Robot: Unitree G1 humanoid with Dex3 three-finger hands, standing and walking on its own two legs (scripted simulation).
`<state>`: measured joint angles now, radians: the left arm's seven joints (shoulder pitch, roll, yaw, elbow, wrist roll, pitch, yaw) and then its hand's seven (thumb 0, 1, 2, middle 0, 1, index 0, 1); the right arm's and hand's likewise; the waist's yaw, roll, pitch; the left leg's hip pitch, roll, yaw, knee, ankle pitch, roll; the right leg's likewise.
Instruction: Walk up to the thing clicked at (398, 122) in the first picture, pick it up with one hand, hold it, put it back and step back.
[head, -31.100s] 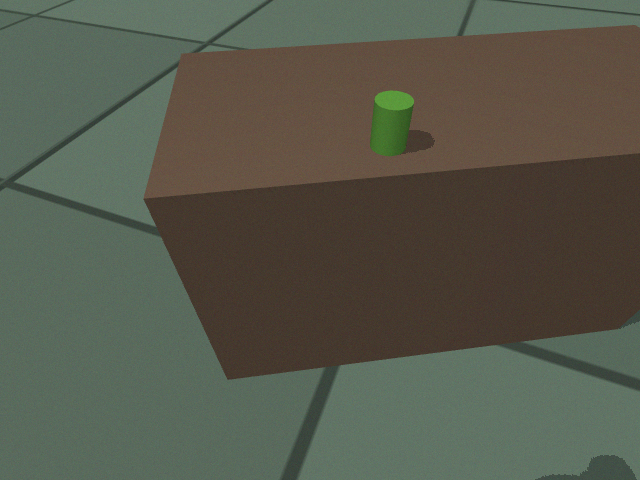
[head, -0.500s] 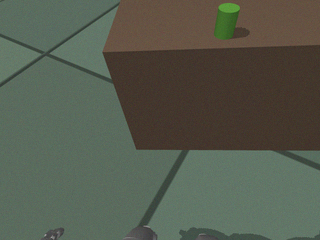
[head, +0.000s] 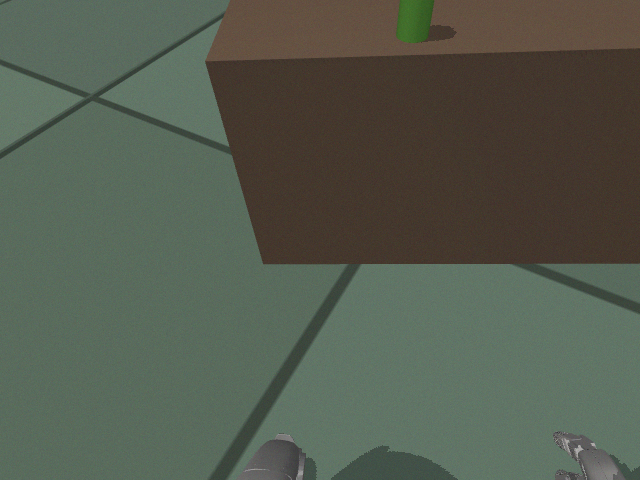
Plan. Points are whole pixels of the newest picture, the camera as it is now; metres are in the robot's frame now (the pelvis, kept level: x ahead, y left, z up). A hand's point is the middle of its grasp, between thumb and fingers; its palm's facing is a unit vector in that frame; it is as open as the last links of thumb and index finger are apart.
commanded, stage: step back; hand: right
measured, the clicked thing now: (415, 12) +1.00 -0.15 +0.10
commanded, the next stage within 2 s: stand in 1.12 s
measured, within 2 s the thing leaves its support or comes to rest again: neither
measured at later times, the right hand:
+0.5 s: hand out of the picture +0.03 -0.25 -0.14, palm faces -0.10 +0.93 -0.35, open 7.4 cm
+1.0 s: hand out of the picture +0.12 -0.21 -0.14, palm faces -0.12 +0.93 -0.33, open 7.4 cm
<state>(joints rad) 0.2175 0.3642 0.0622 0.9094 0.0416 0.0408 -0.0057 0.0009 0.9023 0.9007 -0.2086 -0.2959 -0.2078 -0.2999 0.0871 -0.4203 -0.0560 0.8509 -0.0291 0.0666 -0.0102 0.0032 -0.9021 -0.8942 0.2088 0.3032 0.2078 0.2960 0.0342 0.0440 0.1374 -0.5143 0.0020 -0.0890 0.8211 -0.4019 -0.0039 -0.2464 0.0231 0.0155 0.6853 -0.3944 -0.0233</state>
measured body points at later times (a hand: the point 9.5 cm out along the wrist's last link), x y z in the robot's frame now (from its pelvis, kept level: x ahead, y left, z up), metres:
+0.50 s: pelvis -0.05 +0.00 +0.01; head -0.05 +0.00 +0.46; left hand -0.02 +0.33 -0.11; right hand +0.03 -0.30 -0.11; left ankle -0.06 +0.14 -0.72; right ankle -0.02 -0.11 -0.71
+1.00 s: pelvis -0.01 +0.02 +0.01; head +0.01 +0.02 +0.46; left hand +0.04 +0.34 -0.12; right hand +0.13 -0.26 -0.11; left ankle +0.02 +0.15 -0.72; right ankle -0.01 -0.11 -0.72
